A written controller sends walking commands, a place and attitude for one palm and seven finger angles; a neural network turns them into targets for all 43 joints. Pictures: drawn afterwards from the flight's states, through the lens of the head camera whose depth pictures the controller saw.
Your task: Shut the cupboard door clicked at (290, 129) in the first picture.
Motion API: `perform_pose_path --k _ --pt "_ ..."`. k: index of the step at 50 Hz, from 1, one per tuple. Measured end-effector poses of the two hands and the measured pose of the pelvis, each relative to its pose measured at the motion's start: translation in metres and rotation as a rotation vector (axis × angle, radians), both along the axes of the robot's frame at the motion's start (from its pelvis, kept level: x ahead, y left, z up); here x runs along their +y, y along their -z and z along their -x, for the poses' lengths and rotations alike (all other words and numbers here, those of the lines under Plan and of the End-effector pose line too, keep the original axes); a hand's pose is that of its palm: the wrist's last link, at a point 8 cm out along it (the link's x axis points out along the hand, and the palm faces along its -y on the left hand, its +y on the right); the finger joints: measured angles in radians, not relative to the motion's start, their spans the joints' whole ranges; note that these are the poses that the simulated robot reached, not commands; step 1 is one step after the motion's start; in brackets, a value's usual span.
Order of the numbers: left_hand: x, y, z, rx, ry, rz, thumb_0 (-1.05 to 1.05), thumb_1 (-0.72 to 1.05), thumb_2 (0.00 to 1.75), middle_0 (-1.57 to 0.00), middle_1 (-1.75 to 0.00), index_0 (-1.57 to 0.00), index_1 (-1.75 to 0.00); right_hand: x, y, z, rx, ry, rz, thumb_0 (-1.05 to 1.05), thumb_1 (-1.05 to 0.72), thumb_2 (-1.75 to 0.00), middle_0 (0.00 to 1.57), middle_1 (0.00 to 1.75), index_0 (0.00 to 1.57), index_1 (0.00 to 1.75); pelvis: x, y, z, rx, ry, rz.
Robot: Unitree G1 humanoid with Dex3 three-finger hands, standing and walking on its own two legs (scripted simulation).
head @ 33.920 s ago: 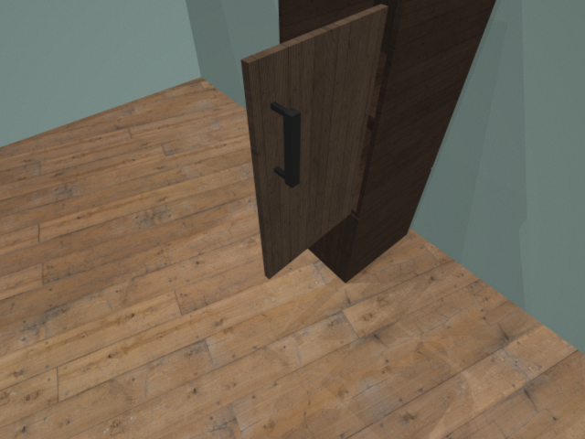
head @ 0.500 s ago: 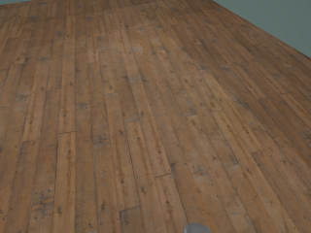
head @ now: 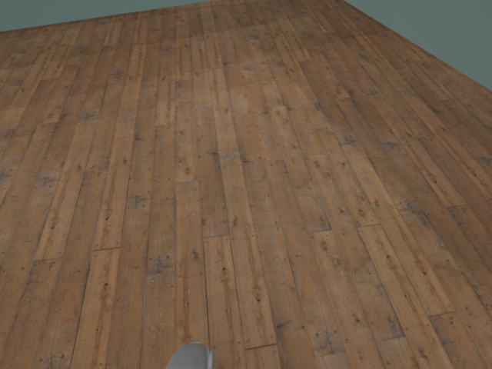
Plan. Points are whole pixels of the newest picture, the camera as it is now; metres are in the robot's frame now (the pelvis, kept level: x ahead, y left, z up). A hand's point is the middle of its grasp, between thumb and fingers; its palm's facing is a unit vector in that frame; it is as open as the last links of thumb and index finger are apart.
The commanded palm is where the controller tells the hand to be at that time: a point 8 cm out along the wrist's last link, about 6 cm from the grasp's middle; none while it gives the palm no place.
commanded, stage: walk to a spot facing it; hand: left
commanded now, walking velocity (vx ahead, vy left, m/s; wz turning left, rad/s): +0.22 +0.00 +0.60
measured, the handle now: out of the picture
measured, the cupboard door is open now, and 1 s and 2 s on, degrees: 51 51 51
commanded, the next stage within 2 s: turn to face it in 0.08 s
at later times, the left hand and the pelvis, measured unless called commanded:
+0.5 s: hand (120, 342) +0.20 +0.25 -0.18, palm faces +0.10 -0.98 -0.18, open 7.3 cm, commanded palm none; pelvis +0.17 +0.07 +0.00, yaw +1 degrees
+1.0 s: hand (138, 271) +0.35 +0.26 -0.19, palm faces -0.22 -0.95 -0.21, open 7.4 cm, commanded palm none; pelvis +0.25 +0.08 -0.01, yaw -17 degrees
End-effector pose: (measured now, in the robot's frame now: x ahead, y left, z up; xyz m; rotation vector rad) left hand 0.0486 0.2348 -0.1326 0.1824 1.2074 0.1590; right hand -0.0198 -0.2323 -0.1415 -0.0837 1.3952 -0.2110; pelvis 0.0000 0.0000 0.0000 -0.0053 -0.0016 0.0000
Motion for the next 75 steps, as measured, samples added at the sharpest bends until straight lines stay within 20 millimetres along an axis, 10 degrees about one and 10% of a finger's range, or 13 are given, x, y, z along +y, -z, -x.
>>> perform_pose_path --k 11,18,24,36,43,52,59,67,75 --pt "0.032 0.042 0.002 0.196 -0.189 0.072 0.00 0.92 0.89 -0.20 -0.30 -0.20 -0.30 0.035 -0.002 -0.247 -0.263 -0.291 0.065 0.01 -0.91 -0.90 0.20 0.30 0.20 0.30 0.040 0.027 -0.100 -0.002 -0.111 0.035" --pt "0.063 0.037 -0.066 0.158 -0.174 0.046 0.00 0.91 0.89 -0.20 -0.30 -0.20 -0.30 0.069 -0.015 -0.304 -0.321 -0.311 0.090 0.00 -0.91 -0.90 0.20 0.30 0.20 0.30 0.061 0.018 -0.139 -0.012 -0.083 0.018" --pt "0.067 0.016 -0.132 0.091 -0.114 0.048 0.00 0.91 0.89 -0.20 -0.30 -0.20 -0.30 0.087 -0.016 -0.305 -0.292 -0.222 0.038 0.00 -0.92 -0.90 0.20 0.30 0.20 0.30 0.068 0.004 -0.167 -0.011 -0.030 0.023" --pt "0.046 0.015 -0.233 0.055 0.072 -0.002 0.00 0.91 0.89 -0.20 -0.30 -0.20 -0.30 0.033 0.018 -0.274 -0.154 0.024 0.047 0.00 -0.92 -0.90 0.20 0.30 0.20 0.30 0.047 0.020 -0.216 0.010 0.139 0.005" --pt "0.046 0.009 -0.263 0.081 0.143 -0.010 0.00 0.91 0.89 -0.20 -0.30 -0.20 -0.30 0.021 -0.003 -0.265 -0.107 0.100 0.100 0.01 -0.92 -0.90 0.20 0.30 0.20 0.30 0.051 0.007 -0.231 0.021 0.213 0.001" --pt "0.078 0.031 -0.325 0.079 0.253 0.018 0.00 0.91 0.89 -0.21 -0.30 -0.20 -0.30 0.049 -0.016 -0.283 -0.200 0.174 0.179 0.01 -0.91 -0.90 0.20 0.30 0.20 0.30 0.087 0.016 -0.258 0.015 0.316 0.020" --pt "0.084 0.014 -0.393 0.006 0.368 0.021 0.00 0.91 0.89 -0.20 -0.30 -0.20 -0.30 0.085 -0.030 -0.256 -0.165 0.241 0.173 0.01 -0.91 -0.90 0.20 0.30 0.20 0.30 0.102 0.002 -0.268 0.007 0.410 0.048" --pt "0.053 -0.004 -0.439 -0.045 0.509 0.015 0.00 0.91 0.89 -0.20 -0.30 -0.20 -0.30 0.105 -0.025 -0.205 -0.093 0.393 0.134 0.01 -0.91 -0.90 0.20 0.30 0.20 0.30 0.103 -0.003 -0.269 0.018 0.514 0.040" --pt "-0.019 -0.006 -0.454 -0.091 0.683 0.004 0.00 0.91 0.89 -0.20 -0.30 -0.20 -0.30 0.099 0.007 -0.140 -0.041 0.564 0.080 0.01 -0.91 -0.90 0.20 0.30 0.20 0.30 0.077 0.013 -0.258 0.005 0.623 -0.001"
